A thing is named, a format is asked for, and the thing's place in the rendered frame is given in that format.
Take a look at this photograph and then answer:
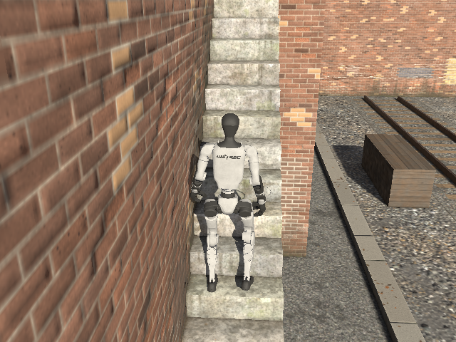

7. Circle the stairs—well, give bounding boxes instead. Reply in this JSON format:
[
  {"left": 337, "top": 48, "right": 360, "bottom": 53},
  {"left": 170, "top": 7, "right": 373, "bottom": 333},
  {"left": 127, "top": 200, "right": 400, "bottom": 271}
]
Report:
[{"left": 182, "top": 0, "right": 284, "bottom": 342}]

